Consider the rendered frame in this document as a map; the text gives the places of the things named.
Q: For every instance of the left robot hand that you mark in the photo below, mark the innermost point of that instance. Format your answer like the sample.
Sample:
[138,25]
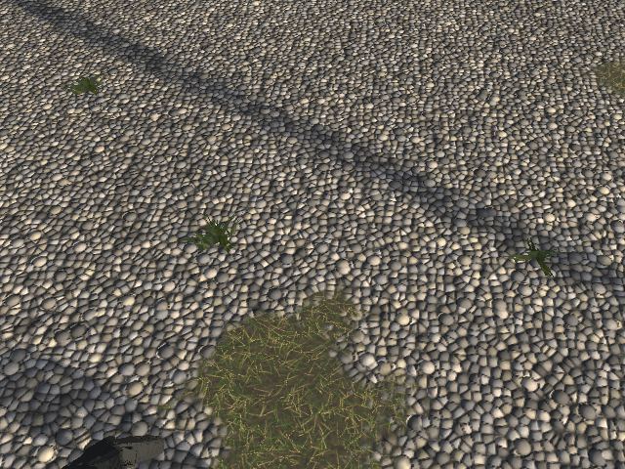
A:
[111,453]

